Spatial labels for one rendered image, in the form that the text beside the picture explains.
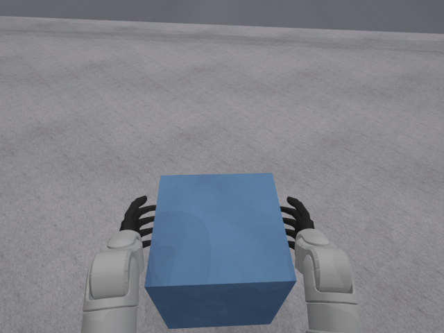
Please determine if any left robot hand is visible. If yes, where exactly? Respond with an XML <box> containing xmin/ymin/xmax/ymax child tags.
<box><xmin>119</xmin><ymin>196</ymin><xmax>156</xmax><ymax>248</ymax></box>

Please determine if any carton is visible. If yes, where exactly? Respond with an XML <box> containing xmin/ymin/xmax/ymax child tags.
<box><xmin>144</xmin><ymin>173</ymin><xmax>297</xmax><ymax>329</ymax></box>

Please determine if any right robot hand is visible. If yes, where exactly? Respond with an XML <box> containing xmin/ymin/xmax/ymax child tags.
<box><xmin>280</xmin><ymin>196</ymin><xmax>315</xmax><ymax>250</ymax></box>

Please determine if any robot left forearm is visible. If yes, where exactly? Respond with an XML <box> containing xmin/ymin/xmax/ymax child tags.
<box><xmin>81</xmin><ymin>230</ymin><xmax>144</xmax><ymax>333</ymax></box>

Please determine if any robot right forearm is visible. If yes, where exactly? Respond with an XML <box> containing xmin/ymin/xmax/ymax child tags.
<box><xmin>295</xmin><ymin>228</ymin><xmax>363</xmax><ymax>333</ymax></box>

